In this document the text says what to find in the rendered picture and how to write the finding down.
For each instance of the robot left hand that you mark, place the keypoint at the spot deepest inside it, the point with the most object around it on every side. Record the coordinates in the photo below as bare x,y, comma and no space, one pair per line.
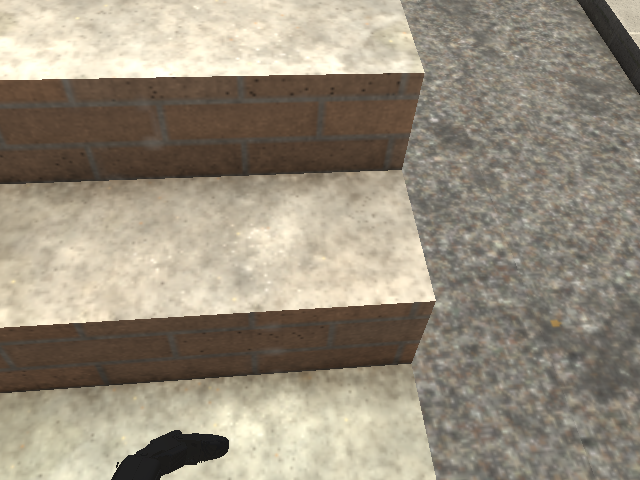
170,452

